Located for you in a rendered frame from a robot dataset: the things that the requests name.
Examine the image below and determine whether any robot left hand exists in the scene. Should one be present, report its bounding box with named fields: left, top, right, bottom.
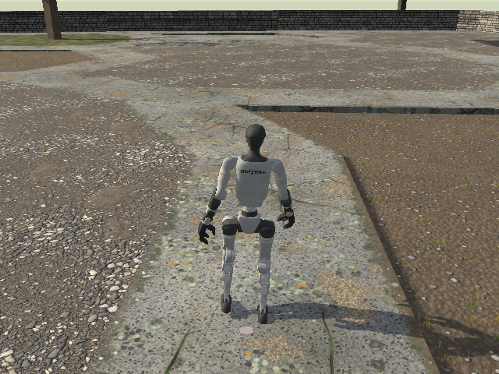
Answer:
left=198, top=219, right=215, bottom=244

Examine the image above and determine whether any robot right hand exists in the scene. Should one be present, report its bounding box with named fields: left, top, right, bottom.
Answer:
left=277, top=213, right=295, bottom=229

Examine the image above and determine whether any right robot upper arm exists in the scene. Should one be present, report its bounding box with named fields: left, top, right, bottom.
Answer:
left=270, top=158, right=288, bottom=200

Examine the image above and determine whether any left robot forearm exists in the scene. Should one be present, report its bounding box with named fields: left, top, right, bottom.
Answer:
left=201, top=188, right=221, bottom=225

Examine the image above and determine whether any right robot forearm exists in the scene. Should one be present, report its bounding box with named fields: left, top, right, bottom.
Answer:
left=281, top=189, right=294, bottom=217

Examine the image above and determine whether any robot torso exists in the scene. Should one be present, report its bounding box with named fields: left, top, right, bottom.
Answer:
left=235, top=154, right=271, bottom=234

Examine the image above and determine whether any left robot upper arm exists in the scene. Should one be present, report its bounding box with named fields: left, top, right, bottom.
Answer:
left=214, top=157, right=238, bottom=200

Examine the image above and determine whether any right robot foot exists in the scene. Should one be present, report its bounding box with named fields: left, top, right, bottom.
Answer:
left=257, top=304, right=268, bottom=324

